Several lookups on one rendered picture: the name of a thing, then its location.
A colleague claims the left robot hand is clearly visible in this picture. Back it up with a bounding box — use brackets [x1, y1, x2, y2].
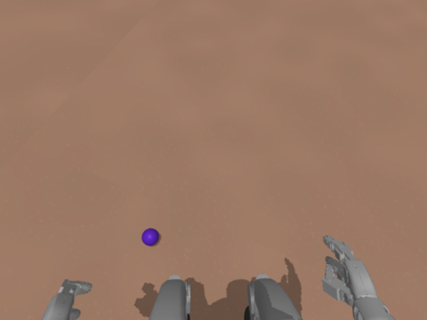
[41, 279, 92, 320]

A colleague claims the ball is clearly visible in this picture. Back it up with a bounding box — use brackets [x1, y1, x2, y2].
[141, 228, 159, 246]

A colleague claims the right robot hand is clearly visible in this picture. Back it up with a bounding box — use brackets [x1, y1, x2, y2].
[322, 235, 378, 307]

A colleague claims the right robot arm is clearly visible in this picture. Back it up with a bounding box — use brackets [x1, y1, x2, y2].
[352, 297, 395, 320]

